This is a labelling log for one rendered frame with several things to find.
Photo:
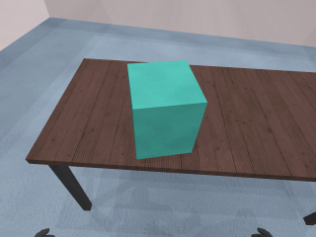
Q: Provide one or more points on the carton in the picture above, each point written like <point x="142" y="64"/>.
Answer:
<point x="167" y="107"/>

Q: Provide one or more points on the robot right hand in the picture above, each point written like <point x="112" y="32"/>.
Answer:
<point x="264" y="233"/>

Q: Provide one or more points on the table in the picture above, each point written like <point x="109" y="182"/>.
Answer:
<point x="257" y="123"/>

